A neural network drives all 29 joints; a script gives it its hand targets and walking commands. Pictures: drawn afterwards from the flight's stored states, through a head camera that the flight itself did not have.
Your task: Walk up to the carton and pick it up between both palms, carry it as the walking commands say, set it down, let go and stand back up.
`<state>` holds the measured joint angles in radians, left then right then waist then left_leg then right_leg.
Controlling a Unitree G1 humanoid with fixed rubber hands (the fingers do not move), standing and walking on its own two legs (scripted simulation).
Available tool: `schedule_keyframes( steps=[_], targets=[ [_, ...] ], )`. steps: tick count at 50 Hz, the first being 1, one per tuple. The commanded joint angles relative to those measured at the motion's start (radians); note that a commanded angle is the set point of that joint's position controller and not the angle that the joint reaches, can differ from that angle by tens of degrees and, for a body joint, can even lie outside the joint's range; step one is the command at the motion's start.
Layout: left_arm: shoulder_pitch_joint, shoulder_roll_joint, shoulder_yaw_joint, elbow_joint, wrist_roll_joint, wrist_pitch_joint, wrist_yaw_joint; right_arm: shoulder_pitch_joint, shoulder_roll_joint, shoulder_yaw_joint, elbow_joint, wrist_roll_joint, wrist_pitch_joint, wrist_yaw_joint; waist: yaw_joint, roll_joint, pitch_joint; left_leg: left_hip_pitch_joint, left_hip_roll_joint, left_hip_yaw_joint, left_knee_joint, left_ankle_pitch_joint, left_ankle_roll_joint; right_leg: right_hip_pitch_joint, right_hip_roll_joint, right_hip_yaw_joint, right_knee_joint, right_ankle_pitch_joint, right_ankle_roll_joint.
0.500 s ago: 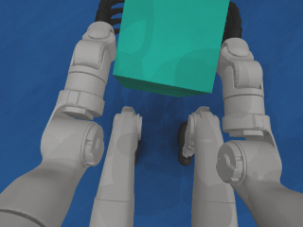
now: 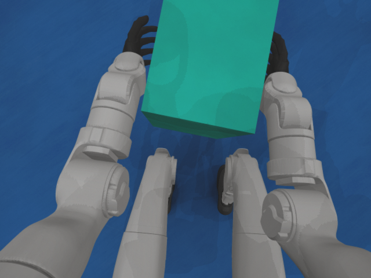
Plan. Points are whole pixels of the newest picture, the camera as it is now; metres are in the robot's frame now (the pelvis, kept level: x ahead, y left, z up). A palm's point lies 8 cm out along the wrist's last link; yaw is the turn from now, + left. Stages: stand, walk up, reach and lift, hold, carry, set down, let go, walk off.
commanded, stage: reach and lift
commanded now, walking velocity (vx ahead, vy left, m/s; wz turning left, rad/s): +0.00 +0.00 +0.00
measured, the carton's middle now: (202, 63) +0.51 -0.02 -0.09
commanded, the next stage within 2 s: none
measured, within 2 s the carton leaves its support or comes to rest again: neither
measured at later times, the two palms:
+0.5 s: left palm (119, 53) +0.46 +0.12 +0.04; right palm (291, 75) +0.43 -0.15 +0.04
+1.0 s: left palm (88, 24) +0.44 +0.12 +0.15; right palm (338, 55) +0.41 -0.15 +0.14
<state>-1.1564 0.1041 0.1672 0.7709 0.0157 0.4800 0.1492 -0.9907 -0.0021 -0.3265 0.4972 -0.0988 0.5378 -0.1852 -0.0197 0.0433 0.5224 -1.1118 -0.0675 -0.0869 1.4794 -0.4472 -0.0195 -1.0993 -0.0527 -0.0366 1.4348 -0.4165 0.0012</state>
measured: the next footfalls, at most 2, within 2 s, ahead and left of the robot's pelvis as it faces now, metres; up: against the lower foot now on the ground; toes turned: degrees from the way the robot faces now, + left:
none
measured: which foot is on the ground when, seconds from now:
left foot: down 0.00-1.00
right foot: down 0.00-1.00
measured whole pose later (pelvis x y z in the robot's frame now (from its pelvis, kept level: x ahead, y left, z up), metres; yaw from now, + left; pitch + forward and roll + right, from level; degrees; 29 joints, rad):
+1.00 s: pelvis +0.06 +0.01 +0.12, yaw +1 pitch +1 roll -1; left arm -0.76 -0.05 0.25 0.90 0.15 0.49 0.13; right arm -0.60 0.11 -0.34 0.61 -0.22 0.57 -0.12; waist -0.04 0.04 0.06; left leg -0.61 -0.06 -0.09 0.90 -0.31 0.01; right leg -0.60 -0.05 -0.03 0.87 -0.29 0.01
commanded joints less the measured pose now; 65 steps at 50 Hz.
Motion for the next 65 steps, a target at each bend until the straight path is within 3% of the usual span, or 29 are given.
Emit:
schedule_keyframes(
  steps=[1, 3, 4, 8, 10, 13, 15, 16, 18, 19, 21, 24, 25, 30, 33, 34, 37, 39, 40, 43, 45, 46, 49, 54, 56, 58, 61, 63, 65],
  targets=[
    [-0.689, -1.345, -0.48, -0.283, -0.167, -0.083, -0.337, -0.863, 1.21, 0.602, -0.161, 0.186, -0.081, 0.299, -0.144, 0.008, -2.228, 0.481, -0.123, 0.059, -0.32, 0.106, 0.028, 0.654, 0.202, 0.044, -0.283, 0.198, 0.004],
    [-0.723, -1.326, -0.507, -0.357, -0.178, -0.097, -0.335, -0.897, 1.214, 0.643, -0.236, 0.211, -0.095, 0.294, -0.135, 0.012, -2.313, 0.461, -0.138, 0.074, -0.306, 0.165, 0.028, 0.769, 0.217, 0.053, -0.278, 0.283, 0.01],
    [-0.683, -1.323, -0.495, -0.303, -0.178, -0.1, -0.336, -0.868, 1.237, 0.64, -0.19, 0.2, -0.093, 0.288, -0.145, -0.066, -2.277, 0.451, -0.137, 0.063, -0.319, 0.157, 0.04, 0.765, 0.21, 0.064, -0.305, 0.258, 0.021],
    [-0.673, -1.346, -0.502, -0.258, -0.171, -0.087, -0.342, -0.804, 1.202, 0.598, -0.14, 0.181, -0.091, 0.299, -0.138, 0.036, -2.186, 0.515, -0.114, 0.049, -0.39, 0.087, 0.025, 0.711, 0.2, 0.055, -0.335, 0.199, 0.001],
    [-0.738, -1.367, -0.523, -0.358, -0.21, -0.097, -0.339, -0.826, 1.179, 0.608, -0.183, 0.165, -0.091, 0.305, -0.191, 0.009, -2.209, 0.562, -0.112, 0.039, -0.4, 0.107, 0.016, 0.769, 0.202, 0.07, -0.375, 0.213, -0.01],
    [-0.621, -1.338, -0.485, -0.269, -0.17, -0.097, -0.344, -0.867, 1.219, 0.666, -0.225, 0.216, -0.096, 0.297, -0.112, -0.003, -2.154, 0.51, -0.116, 0.043, -0.416, 0.139, 0.05, 0.82, 0.192, 0.086, -0.384, 0.227, 0.004],
    [-0.665, -1.362, -0.5, -0.314, -0.192, -0.108, -0.343, -0.807, 1.222, 0.658, -0.201, 0.194, -0.091, 0.291, -0.161, -0.047, -2.186, 0.547, -0.12, 0.028, -0.449, 0.167, 0.042, 0.897, 0.191, 0.081, -0.403, 0.286, 0.018],
    [-0.572, -1.327, -0.457, -0.268, -0.152, -0.103, -0.345, -0.791, 1.242, 0.66, -0.202, 0.186, -0.085, 0.291, -0.118, -0.076, -2.142, 0.544, -0.121, 0.038, -0.448, 0.202, 0.057, 0.909, 0.187, 0.096, -0.429, 0.291, 0.017],
    [-0.652, -1.37, -0.516, -0.327, -0.172, -0.106, -0.349, -0.698, 1.209, 0.605, -0.134, 0.139, -0.087, 0.302, -0.2, -0.03, -2.121, 0.611, -0.108, 0.014, -0.493, 0.147, 0.022, 0.825, 0.187, 0.064, -0.438, 0.273, 0.009],
    [-0.639, -1.359, -0.51, -0.324, -0.162, -0.102, -0.349, -0.747, 1.214, 0.602, -0.168, 0.162, -0.093, 0.303, -0.174, 0.027, -2.106, 0.612, -0.107, 0.028, -0.498, 0.119, 0.031, 0.847, 0.192, 0.078, -0.462, 0.244, -0.005],
    [-0.543, -1.394, -0.424, -0.224, -0.124, -0.098, -0.353, -0.741, 1.229, 0.616, -0.153, 0.154, -0.093, 0.31, -0.126, -0.026, -1.993, 0.579, -0.103, 0.033, -0.527, 0.09, 0.039, 0.855, 0.181, 0.095, -0.503, 0.168, -0.003],
    [-0.644, -1.373, -0.51, -0.336, -0.162, -0.113, -0.35, -0.754, 1.19, 0.606, -0.161, 0.158, -0.099, 0.317, -0.191, 0.006, -2.067, 0.67, -0.098, 0.008, -0.551, 0.119, 0.027, 0.895, 0.19, 0.075, -0.507, 0.226, -0.013],
    [-0.633, -1.389, -0.508, -0.335, -0.171, -0.11, -0.352, -0.802, 1.219, 0.65, -0.253, 0.185, -0.105, 0.31, -0.189, -0.035, -2.116, 0.696, -0.1, 0.012, -0.558, 0.141, 0.041, 1.004, 0.192, 0.1, -0.541, 0.237, -0.001],
    [-0.559, -1.346, -0.488, -0.334, -0.132, -0.104, -0.352, -0.619, 1.27, 0.615, -0.102, 0.159, -0.073, 0.33, -0.134, -0.023, -1.982, 0.748, -0.087, -0.002, -0.647, 0.153, 0.037, 0.933, 0.174, 0.068, -0.585, 0.245, 0.004],
    [-0.53, -1.394, -0.536, -0.344, -0.146, -0.1, -0.353, -0.651, 1.231, 0.655, -0.225, 0.155, -0.092, 0.327, -0.165, -0.014, -2.065, 0.801, -0.089, -0.002, -0.645, 0.226, 0.025, 1.013, 0.182, 0.078, -0.603, 0.338, -0.001],
    [-0.502, -1.34, -0.474, -0.284, -0.118, -0.095, -0.358, -0.633, 1.246, 0.617, -0.147, 0.157, -0.075, 0.323, -0.116, -0.017, -1.949, 0.738, -0.09, 0.0, -0.66, 0.186, 0.046, 0.986, 0.173, 0.095, -0.612, 0.29, 0.004],
    [-0.465, -1.402, -0.429, -0.177, -0.1, -0.08, -0.363, -0.585, 1.203, 0.54, -0.07, 0.083, -0.069, 0.329, -0.182, -0.029, -1.765, 0.722, -0.071, -0.007, -0.713, 0.112, 0.029, 0.932, 0.169, 0.087, -0.663, 0.209, -0.006],
    [-0.491, -1.413, -0.494, -0.316, -0.132, -0.097, -0.36, -0.615, 1.278, 0.623, -0.179, 0.155, -0.081, 0.34, -0.146, -0.011, -1.912, 0.83, -0.078, -0.01, -0.725, 0.144, 0.036, 1.04, 0.176, 0.088, -0.676, 0.252, -0.009],
    [-0.464, -1.417, -0.435, -0.217, -0.097, -0.088, -0.361, -0.56, 1.259, 0.551, -0.051, 0.109, -0.077, 0.342, -0.18, -0.025, -1.683, 0.719, -0.062, -0.018, -0.712, 0.117, 0.042, 0.902, 0.161, 0.095, -0.663, 0.196, -0.007],
    [-0.45, -1.397, -0.398, -0.168, -0.101, -0.085, -0.373, -0.623, 1.228, 0.551, -0.117, 0.12, -0.077, 0.341, -0.165, -0.064, -1.615, 0.733, -0.077, -0.008, -0.751, 0.122, 0.063, 0.958, 0.168, 0.092, -0.709, 0.212, -0.003],
    [-0.362, -1.385, -0.296, -0.083, -0.031, -0.085, -0.374, -0.568, 1.287, 0.533, -0.038, 0.096, -0.065, 0.343, -0.098, -0.101, -1.419, 0.651, -0.073, -0.012, -0.77, 0.11, 0.082, 0.934, 0.162, 0.094, -0.721, 0.182, 0.01],
    [-0.351, -1.414, -0.339, -0.175, -0.06, -0.082, -0.365, -0.493, 1.332, 0.54, -0.034, 0.108, -0.056, 0.349, -0.105, -0.067, -1.472, 0.77, -0.065, -0.016, -0.778, 0.167, 0.07, 0.955, 0.168, 0.093, -0.728, 0.237, -0.001],
    [-0.341, -1.44, -0.219, -0.027, -0.006, -0.055, -0.379, -0.419, 1.249, 0.371, 0.127, 0.003, -0.045, 0.351, -0.174, -0.018, -1.087, 0.622, -0.053, -0.011, -0.819, -0.019, 0.046, 0.835, 0.153, 0.099, -0.771, 0.078, -0.022],
    [-0.332, -1.423, -0.196, 0.04, 0.009, -0.029, -0.393, -0.381, 1.279, 0.322, 0.146, -0.013, -0.016, 0.373, -0.159, -0.03, -1.033, 0.688, -0.036, 0.003, -0.909, -0.091, 0.051, 0.905, 0.158, 0.084, -0.825, 0.017, -0.003],
    [-0.308, -1.392, -0.129, 0.07, 0.023, -0.016, -0.403, -0.373, 1.262, 0.295, 0.167, -0.036, 0.007, 0.364, -0.154, -0.104, -0.913, 0.644, -0.04, 0.004, -0.933, -0.089, 0.064, 0.926, 0.156, 0.079, -0.864, 0.008, -0.006],
    [-0.257, -1.403, -0.183, 0.0, 0.009, -0.009, -0.407, -0.401, 1.302, 0.371, 0.056, 0.033, 0.011, 0.367, -0.113, -0.038, -1.055, 0.735, -0.048, 0.019, -0.931, 0.049, 0.072, 1.019, 0.155, 0.08, -0.872, 0.139, -0.002],
    [-0.241, -1.432, -0.26, -0.056, -0.045, 0.002, -0.416, -0.366, 1.314, 0.461, -0.046, 0.064, 0.029, 0.356, -0.125, -0.135, -1.159, 0.832, -0.05, 0.009, -0.914, 0.267, 0.072, 1.086, 0.154, 0.092, -0.884, 0.347, 0.021],
    [-0.194, -1.452, -0.349, -0.163, -0.083, 0.022, -0.406, -0.304, 1.325, 0.543, -0.112, 0.113, 0.05, 0.355, -0.131, -0.108, -1.196, 0.9, -0.052, 0.005, -0.924, 0.377, 0.066, 1.149, 0.156, 0.093, -0.896, 0.486, 0.023],
    [-0.144, -1.446, -0.402, -0.301, -0.106, 0.018, -0.39, -0.296, 1.356, 0.637, -0.202, 0.161, 0.062, 0.353, -0.083, -0.111, -1.26, 0.958, -0.055, -0.009, -0.933, 0.478, 0.067, 1.201, 0.152, 0.104, -0.9, 0.564, 0.031]
  ],
)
